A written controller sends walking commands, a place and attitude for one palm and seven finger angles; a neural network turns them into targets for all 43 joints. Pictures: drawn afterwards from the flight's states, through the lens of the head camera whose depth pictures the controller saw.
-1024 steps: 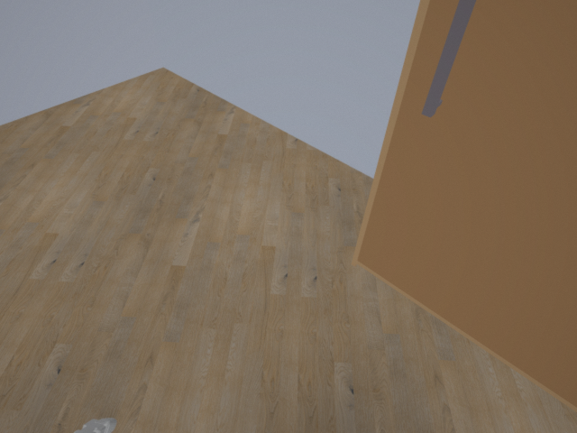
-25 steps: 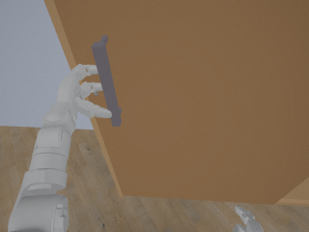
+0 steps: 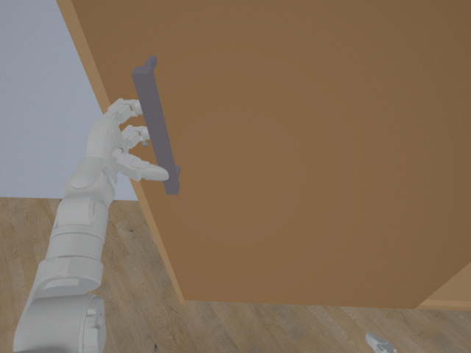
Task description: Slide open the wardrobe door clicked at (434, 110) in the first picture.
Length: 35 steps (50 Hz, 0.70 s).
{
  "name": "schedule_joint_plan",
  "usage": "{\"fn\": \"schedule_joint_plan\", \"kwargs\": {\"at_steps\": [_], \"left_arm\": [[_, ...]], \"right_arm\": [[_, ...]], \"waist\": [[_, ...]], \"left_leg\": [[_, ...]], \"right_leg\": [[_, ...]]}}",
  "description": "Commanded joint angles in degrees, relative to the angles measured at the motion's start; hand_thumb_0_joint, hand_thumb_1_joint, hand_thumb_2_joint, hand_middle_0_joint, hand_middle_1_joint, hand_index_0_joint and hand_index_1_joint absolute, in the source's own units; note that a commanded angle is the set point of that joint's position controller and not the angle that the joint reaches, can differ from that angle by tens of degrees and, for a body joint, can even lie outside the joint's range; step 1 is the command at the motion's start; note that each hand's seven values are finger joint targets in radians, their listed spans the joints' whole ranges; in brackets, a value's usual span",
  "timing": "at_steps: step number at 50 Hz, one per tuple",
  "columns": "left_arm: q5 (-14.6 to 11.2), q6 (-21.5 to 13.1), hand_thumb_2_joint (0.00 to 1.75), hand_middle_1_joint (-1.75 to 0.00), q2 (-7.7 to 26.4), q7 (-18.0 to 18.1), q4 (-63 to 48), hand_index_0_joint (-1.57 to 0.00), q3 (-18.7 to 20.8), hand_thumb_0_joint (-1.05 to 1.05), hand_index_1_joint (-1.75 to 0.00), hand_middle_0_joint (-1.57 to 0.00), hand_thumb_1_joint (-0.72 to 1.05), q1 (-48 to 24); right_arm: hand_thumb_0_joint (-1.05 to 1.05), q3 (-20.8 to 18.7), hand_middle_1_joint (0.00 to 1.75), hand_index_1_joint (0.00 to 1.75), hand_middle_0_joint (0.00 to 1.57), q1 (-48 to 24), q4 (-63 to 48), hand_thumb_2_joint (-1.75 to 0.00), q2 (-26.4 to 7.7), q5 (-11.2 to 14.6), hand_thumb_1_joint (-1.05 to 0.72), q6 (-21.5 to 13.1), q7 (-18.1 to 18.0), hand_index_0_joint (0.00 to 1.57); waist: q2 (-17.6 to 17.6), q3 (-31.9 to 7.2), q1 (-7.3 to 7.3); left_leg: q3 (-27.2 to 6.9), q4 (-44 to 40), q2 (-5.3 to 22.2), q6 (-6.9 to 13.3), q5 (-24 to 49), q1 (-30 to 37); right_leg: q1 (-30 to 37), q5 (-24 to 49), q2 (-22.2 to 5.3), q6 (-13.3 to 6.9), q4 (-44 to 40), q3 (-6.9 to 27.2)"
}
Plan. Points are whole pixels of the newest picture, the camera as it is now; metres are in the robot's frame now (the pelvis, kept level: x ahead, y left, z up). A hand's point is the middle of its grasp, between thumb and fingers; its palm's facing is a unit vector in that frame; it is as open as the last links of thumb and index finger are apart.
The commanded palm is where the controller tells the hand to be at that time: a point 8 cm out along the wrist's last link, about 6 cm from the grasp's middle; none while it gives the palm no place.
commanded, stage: slide the fingers in behind the handle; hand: left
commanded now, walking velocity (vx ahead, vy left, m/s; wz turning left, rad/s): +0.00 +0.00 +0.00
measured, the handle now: (163, 133) +0.45 +0.15 +0.17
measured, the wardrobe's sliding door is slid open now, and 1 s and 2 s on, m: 0.00 0.00 0.00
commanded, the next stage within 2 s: grip the handle and tug to test in 1.58 s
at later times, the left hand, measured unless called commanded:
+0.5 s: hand (161, 146) +0.39 +0.14 +0.18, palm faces -0.03 -1.00 -0.01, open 14.0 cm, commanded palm +0.37 +0.19 +0.18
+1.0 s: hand (166, 149) +0.39 +0.13 +0.18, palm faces -0.02 -1.00 +0.00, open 14.0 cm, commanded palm +0.36 +0.18 +0.18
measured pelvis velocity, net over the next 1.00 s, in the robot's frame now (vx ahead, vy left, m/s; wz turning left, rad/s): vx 0.00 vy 0.00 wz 0.01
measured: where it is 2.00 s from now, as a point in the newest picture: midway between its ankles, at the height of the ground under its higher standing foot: outside the picture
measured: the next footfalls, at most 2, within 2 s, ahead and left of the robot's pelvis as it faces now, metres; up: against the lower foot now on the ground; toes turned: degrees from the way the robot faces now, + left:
none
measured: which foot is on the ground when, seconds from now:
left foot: down 0.00-1.00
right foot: down 0.00-1.00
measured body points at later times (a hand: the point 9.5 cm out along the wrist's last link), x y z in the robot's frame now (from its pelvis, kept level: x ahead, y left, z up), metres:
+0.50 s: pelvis +0.00 +0.00 +0.00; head -0.02 -0.01 +0.45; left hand +0.39 +0.19 +0.18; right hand +0.15 -0.24 -0.10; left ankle +0.02 +0.13 -0.74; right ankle -0.03 -0.11 -0.74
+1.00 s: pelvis +0.00 +0.00 +0.00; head -0.02 -0.02 +0.45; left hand +0.38 +0.18 +0.18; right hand +0.15 -0.24 -0.10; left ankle +0.02 +0.13 -0.74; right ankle -0.03 -0.11 -0.74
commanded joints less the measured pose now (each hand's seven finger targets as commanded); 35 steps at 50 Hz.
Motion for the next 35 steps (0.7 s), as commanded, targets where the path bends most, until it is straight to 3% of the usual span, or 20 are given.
{"fn": "schedule_joint_plan", "kwargs": {"at_steps": [1, 2, 4, 6, 9, 10, 13, 15, 16, 19, 21, 24, 26, 28, 34, 35], "left_arm": [[-0.7, -3.9, 0.3, -1.2, 9.1, 0.6, -15.0, -0.3, 0.4, 0.0, -1.2, -0.3, -0.5, -26.3], [-0.8, -3.8, 0.3, -1.2, 9.6, 0.8, -16.5, -0.3, 0.8, 0.0, -1.2, -0.3, -0.5, -26.4], [-1.1, -3.2, 0.3, -1.2, 7.5, 0.9, -16.5, -0.3, -0.6, 0.0, -1.2, -0.3, -0.5, -26.5], [-1.0, -3.0, 0.3, -1.2, 9.3, 1.6, -16.4, -0.3, 1.1, 0.0, -1.2, -0.3, -0.5, -25.3], [-0.7, -2.6, 0.3, -1.2, 9.0, 2.4, -17.4, -0.3, 1.6, 0.0, -1.2, -0.3, -0.5, -24.4], [-0.4, -2.7, 0.3, -1.2, 8.1, 2.6, -18.2, -0.3, 0.2, 0.0, -1.2, -0.3, -0.5, -26.5], [0.1, -2.0, 0.3, -1.2, 6.2, 3.5, -17.1, -0.3, -1.2, 0.0, -1.2, -0.3, -0.5, -25.6], [0.3, -1.4, 0.3, -1.2, 5.4, 3.8, -16.7, -0.3, -1.9, 0.0, -1.2, -0.3, -0.5, -26.7], [0.3, -1.2, 0.3, -1.2, 6.8, 4.0, -15.6, -0.3, -0.6, 0.0, -1.2, -0.3, -0.5, -25.5], [0.0, -1.4, 0.3, -1.2, 4.8, 4.0, -17.9, -0.3, -1.8, 0.0, -1.2, -0.3, -0.5, -26.4], [0.3, -1.6, 0.3, -1.2, 3.7, 4.2, -17.9, -0.3, -3.0, 0.0, -1.2, -0.3, -0.5, -26.1], [0.4, -1.4, 0.3, -1.2, 3.4, 4.6, -18.1, -0.3, -2.9, 0.0, -1.2, -0.3, -0.5, -26.5], [0.5, -1.1, 0.3, -1.2, 3.4, 5.1, -16.5, -0.3, -2.8, 0.0, -1.2, -0.3, -0.5, -25.8], [0.7, -1.1, 0.3, -1.2, 5.6, 5.5, -17.8, -0.3, -0.6, 0.0, -1.2, -0.3, -0.5, -25.9], [1.1, -1.4, 0.3, -1.2, 1.8, 6.0, -20.4, -0.3, -3.7, 0.0, -1.2, -0.3, -0.5, -24.4], [0.8, -1.3, 0.3, -1.2, 2.2, 6.0, -20.3, -0.3, -3.2, 0.0, -1.2, -0.3, -0.5, -24.8]], "right_arm": [[0.0, -2.4, 0.3, 0.3, 0.2, -5.9, -8.4, -0.9, -7.0, -0.1, -0.9, -3.4, -0.3, 0.2], [0.0, -2.4, 0.3, 0.3, 0.2, -6.2, -8.6, -0.9, -6.9, 0.0, -0.9, -3.4, -0.2, 0.2], [0.0, -2.2, 0.3, 0.3, 0.2, -6.5, -8.5, -0.9, -6.7, -0.1, -0.9, -3.6, -0.3, 0.2], [0.0, -2.4, 0.3, 0.3, 0.2, -6.4, -8.3, -0.9, -7.0, -0.3, -0.9, -3.5, -0.4, 0.2], [0.0, -2.0, 0.3, 0.3, 0.2, -7.2, -8.5, -0.9, -6.4, -0.4, -0.9, -3.5, -0.3, 0.2], [0.0, -1.8, 0.3, 0.3, 0.2, -7.2, -8.3, -0.9, -6.3, -0.4, -0.9, -3.4, -0.2, 0.2], [0.0, -1.7, 0.3, 0.3, 0.2, -7.4, -8.3, -0.9, -6.0, -0.4, -0.9, -3.1, -0.1, 0.2], [0.0, -1.7, 0.3, 0.3, 0.2, -7.5, -8.2, -0.9, -6.0, -0.4, -0.9, -2.9, -0.1, 0.2], [0.0, -1.9, 0.3, 0.3, 0.2, -7.4, -8.2, -0.9, -6.3, -0.5, -0.9, -2.7, -0.2, 0.2], [0.0, -1.7, 0.3, 0.3, 0.2, -8.0, -8.6, -0.9, -5.7, -0.6, -0.9, -2.7, -0.1, 0.2], [0.0, -1.8, 0.3, 0.3, 0.2, -7.8, -8.6, -0.9, -5.9, -0.7, -0.9, -2.7, 0.0, 0.2], [0.0, -1.8, 0.3, 0.3, 0.2, -8.0, -8.4, -0.9, -5.7, -0.7, -0.9, -2.5, 0.0, 0.2], [0.0, -1.7, 0.3, 0.3, 0.2, -7.8, -8.3, -0.9, -5.9, -0.8, -0.9, -2.4, 0.0, 0.2], [0.0, -1.8, 0.3, 0.3, 0.2, -8.1, -8.3, -0.9, -5.7, -0.9, -0.9, -2.2, 0.0, 0.2], [0.0, -1.7, 0.3, 0.3, 0.2, -8.5, -8.9, -0.9, -5.2, -1.0, -0.9, -2.1, 0.6, 0.2], [0.0, -1.8, 0.3, 0.3, 0.2, -8.3, -8.7, -0.9, -5.2, -1.0, -0.9, -2.1, 0.6, 0.2]], "waist": [[-0.8, -13.9, 0.21], [-0.2, -14.3, 0.53], [-2.3, -14.3, 0.11], [-3.8, -14.4, 0.57], [-2.5, -14.9, 1.27], [-2.1, -14.5, 0.66], [-0.8, -13.2, 0.64], [-2.1, -12.8, 0.16], [-3.5, -12.7, 0.56], [-1.5, -14.4, 0.66], [-2.7, -15.0, 0.43], [-2.5, -14.6, 0.42], [-4.3, -13.2, 0.55], [-3.7, -15.0, 1.22], [-1.3, -15.1, 1.28], [-2.7, -15.4, 1.13]], "left_leg": [[-0.5, -1.8, -2.7, 3.7, 11.6, 12.0], [-0.7, -1.8, -2.7, 3.7, 12.1, 12.2], [-0.8, -2.0, -2.7, 3.7, 11.3, 12.2], [-0.8, -2.1, -2.6, 3.7, 11.3, 12.2], [-0.5, -2.2, -2.7, 3.6, 11.8, 12.2], [-0.5, -2.3, -2.8, 3.6, 12.0, 12.3], [-0.7, -2.4, -2.6, 3.4, 11.3, 12.1], [-0.8, -2.5, -2.6, 3.5, 10.6, 12.2], [-0.9, -2.6, -2.5, 3.5, 10.3, 11.7], [-0.7, -2.5, -2.7, 3.4, 11.9, 13.1], [-1.0, -2.3, -2.5, 3.4, 12.9, 13.4], [-0.8, -2.4, -2.6, 3.3, 12.3, 13.1], [-1.0, -2.7, -2.6, 3.4, 11.2, 12.3], [-0.7, -2.6, -2.7, 3.5, 12.5, 12.5], [-0.3, -2.5, -2.8, 3.3, 14.2, 13.2], [-0.4, -2.4, -2.8, 3.4, 14.7, 13.5]], "right_leg": [[-2.5, 18.0, 2.1, -0.4, -4.5, -0.5], [-2.2, 18.4, 2.0, -0.5, -4.4, -0.3], [-2.6, 17.7, 2.1, -0.4, -4.5, -0.6], [-2.1, 17.4, 2.2, -0.3, -4.7, -0.7], [-1.4, 18.2, 2.0, -0.4, -4.6, -0.4], [-1.4, 18.5, 1.9, -0.4, -4.5, -0.5], [-2.3, 17.1, 1.9, -0.5, -4.7, -0.6], [-2.9, 16.4, 2.1, -0.5, -5.1, -0.6], [-2.4, 15.9, 2.1, -0.4, -5.3, -0.6], [-1.7, 17.8, 1.9, -0.6, -4.8, -0.5], [-1.4, 18.5, 2.1, -0.6, -4.5, -0.9], [-1.7, 18.3, 2.0, -0.5, -4.7, -0.7], [-1.8, 17.0, 2.1, -0.4, -5.1, -0.9], [-0.3, 18.9, 1.9, -0.6, -4.8, -0.5], [0.1, 20.8, 2.0, -0.7, -4.4, -0.7], [0.4, 21.7, 2.0, -0.7, -4.5, -0.8]]}}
